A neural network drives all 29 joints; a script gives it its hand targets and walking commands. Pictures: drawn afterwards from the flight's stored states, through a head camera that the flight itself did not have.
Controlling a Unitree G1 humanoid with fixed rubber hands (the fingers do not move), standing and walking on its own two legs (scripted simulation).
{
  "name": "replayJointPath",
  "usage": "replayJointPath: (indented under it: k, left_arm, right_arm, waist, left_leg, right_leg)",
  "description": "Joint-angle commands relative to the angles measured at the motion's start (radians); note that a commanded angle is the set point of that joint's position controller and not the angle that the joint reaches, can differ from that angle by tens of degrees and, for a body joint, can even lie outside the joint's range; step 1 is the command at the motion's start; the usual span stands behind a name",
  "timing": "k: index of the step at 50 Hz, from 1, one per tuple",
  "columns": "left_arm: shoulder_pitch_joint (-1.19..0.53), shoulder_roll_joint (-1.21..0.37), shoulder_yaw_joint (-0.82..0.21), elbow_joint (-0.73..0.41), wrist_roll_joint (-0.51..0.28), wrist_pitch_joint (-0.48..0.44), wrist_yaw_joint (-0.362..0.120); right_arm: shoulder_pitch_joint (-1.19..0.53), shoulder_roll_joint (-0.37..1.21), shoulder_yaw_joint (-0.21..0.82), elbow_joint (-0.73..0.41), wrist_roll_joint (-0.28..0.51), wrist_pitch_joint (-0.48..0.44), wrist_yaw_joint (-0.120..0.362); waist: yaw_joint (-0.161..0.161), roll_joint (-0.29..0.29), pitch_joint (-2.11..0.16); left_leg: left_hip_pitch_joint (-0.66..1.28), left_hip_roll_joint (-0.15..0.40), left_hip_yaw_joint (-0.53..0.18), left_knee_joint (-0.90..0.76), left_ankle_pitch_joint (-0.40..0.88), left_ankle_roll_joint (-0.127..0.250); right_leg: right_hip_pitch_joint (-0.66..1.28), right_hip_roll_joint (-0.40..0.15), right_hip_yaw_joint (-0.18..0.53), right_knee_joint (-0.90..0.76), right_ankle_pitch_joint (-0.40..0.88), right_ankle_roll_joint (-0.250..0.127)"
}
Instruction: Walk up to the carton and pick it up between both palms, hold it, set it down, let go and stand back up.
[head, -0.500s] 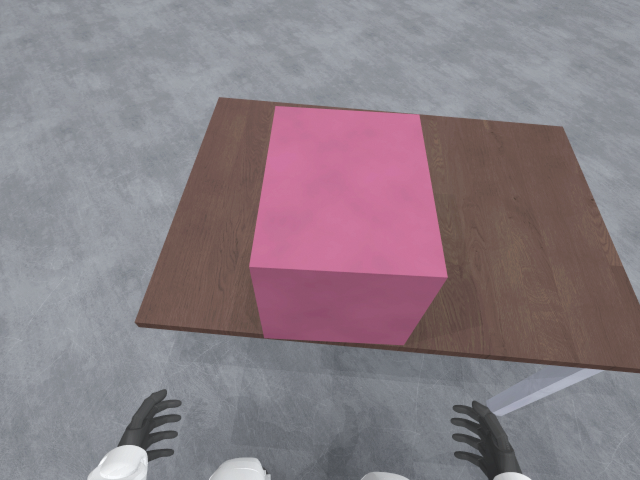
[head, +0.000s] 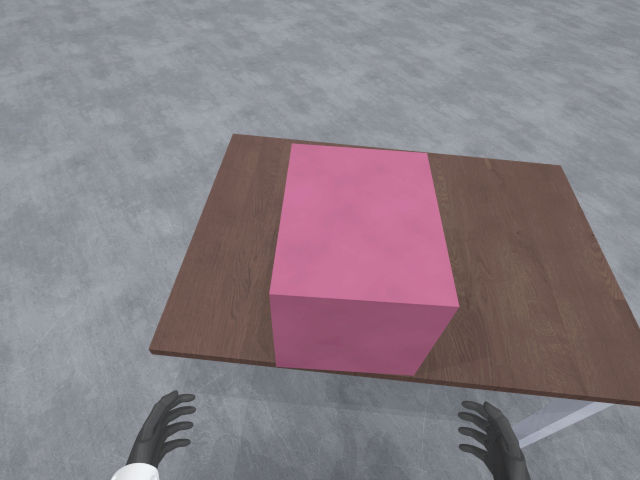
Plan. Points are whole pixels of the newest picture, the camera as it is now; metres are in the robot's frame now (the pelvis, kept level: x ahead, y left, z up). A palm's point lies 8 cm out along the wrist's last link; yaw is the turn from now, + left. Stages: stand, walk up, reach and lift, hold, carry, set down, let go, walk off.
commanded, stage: reach and lift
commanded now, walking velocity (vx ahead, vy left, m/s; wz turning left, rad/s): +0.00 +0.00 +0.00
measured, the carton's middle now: (352, 258) +0.47 -0.02 -0.07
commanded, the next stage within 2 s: none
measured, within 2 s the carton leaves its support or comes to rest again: neither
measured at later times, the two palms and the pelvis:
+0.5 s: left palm (156, 417) +0.18 +0.23 -0.06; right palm (506, 437) +0.20 -0.23 -0.06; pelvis +0.01 -0.01 -0.01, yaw +1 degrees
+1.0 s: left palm (167, 346) +0.26 +0.23 -0.03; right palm (499, 363) +0.28 -0.22 -0.03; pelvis +0.01 -0.01 -0.01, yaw +1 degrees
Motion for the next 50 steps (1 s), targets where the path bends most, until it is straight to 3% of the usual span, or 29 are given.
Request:
replayJointPath:
  k: [1, 3, 12, 24, 27, 34, 39, 43, 50]
  left_arm:
    - [-0.106, 0.109, 0.013, -0.153, -0.011, -0.131, 0.018]
    - [-0.109, 0.112, 0.010, -0.147, -0.017, -0.164, 0.021]
    - [-0.111, 0.131, 0.010, -0.067, -0.064, -0.298, -0.008]
    - [-0.219, 0.149, -0.003, -0.063, -0.128, -0.412, -0.019]
    - [-0.269, 0.164, -0.006, -0.042, -0.147, -0.433, -0.018]
    - [-0.410, 0.188, -0.008, 0.004, -0.169, -0.396, -0.013]
    - [-0.499, 0.227, 0.013, -0.043, -0.187, -0.361, -0.010]
    - [-0.494, 0.220, 0.026, -0.031, -0.167, -0.327, -0.020]
    - [-0.613, 0.215, 0.026, 0.011, -0.182, -0.266, -0.036]
  right_arm:
    - [-0.087, -0.138, -0.040, -0.089, 0.027, -0.093, 0.010]
    - [-0.104, -0.144, -0.049, -0.086, 0.033, -0.116, 0.012]
    - [-0.141, -0.157, -0.004, -0.056, 0.094, -0.223, 0.007]
    - [-0.238, -0.166, 0.044, -0.078, 0.159, -0.321, 0.002]
    - [-0.278, -0.154, 0.054, -0.080, 0.168, -0.329, 0.000]
    - [-0.393, -0.163, 0.076, -0.050, 0.190, -0.275, -0.017]
    - [-0.499, -0.192, 0.076, -0.129, 0.213, -0.245, -0.036]
    - [-0.499, -0.208, 0.095, -0.088, 0.242, -0.221, -0.045]
    - [-0.611, -0.235, 0.108, -0.055, 0.255, -0.156, -0.051]
  waist:
    - [-0.019, 0.085, -0.134]
    - [-0.019, 0.093, -0.151]
    - [-0.019, 0.033, -0.164]
    - [-0.025, 0.033, -0.228]
    - [-0.028, 0.022, -0.223]
    - [-0.031, 0.031, -0.256]
    - [-0.022, 0.033, -0.386]
    - [-0.028, 0.065, -0.409]
    - [-0.036, 0.041, -0.401]
  left_leg:
    - [0.157, -0.028, -0.043, -0.019, 0.173, -0.038]
    - [0.156, -0.030, -0.045, -0.013, 0.175, -0.042]
    - [0.100, -0.052, -0.055, 0.054, 0.236, -0.044]
    - [0.026, -0.061, -0.060, 0.122, 0.206, -0.046]
    - [-0.017, -0.064, -0.063, 0.124, 0.131, -0.035]
    - [-0.058, -0.067, -0.056, 0.119, 0.049, -0.027]
    - [-0.043, -0.074, -0.050, 0.123, 0.125, -0.030]
    - [0.014, -0.071, -0.057, 0.124, 0.244, -0.044]
    - [0.059, -0.060, -0.063, 0.091, 0.255, -0.037]
  right_leg:
    - [-0.152, 0.024, 0.023, -0.092, 0.066, -0.039]
    - [-0.150, 0.026, 0.022, -0.081, 0.081, -0.040]
    - [-0.112, 0.028, 0.037, -0.020, 0.208, -0.016]
    - [-0.158, 0.025, 0.051, 0.056, 0.223, 0.000]
    - [-0.181, 0.015, 0.058, 0.067, 0.173, 0.006]
    - [-0.201, 0.005, 0.070, 0.078, 0.107, 0.010]
    - [-0.149, 0.009, 0.066, 0.087, 0.222, 0.027]
    - [-0.129, 0.019, 0.056, 0.075, 0.331, 0.026]
    - [-0.183, 0.026, 0.040, 0.026, 0.288, 0.027]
